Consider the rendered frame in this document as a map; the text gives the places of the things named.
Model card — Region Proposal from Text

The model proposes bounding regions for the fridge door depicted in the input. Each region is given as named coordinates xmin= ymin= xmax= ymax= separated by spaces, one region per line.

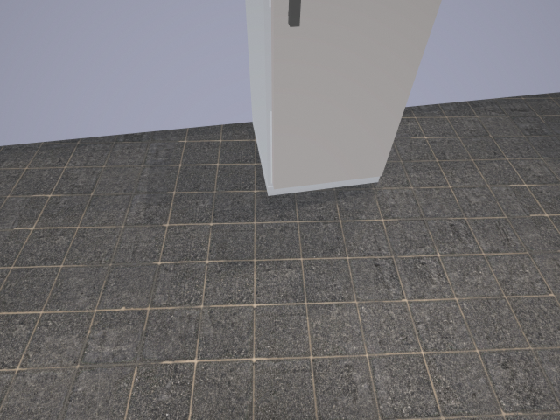
xmin=271 ymin=0 xmax=442 ymax=189

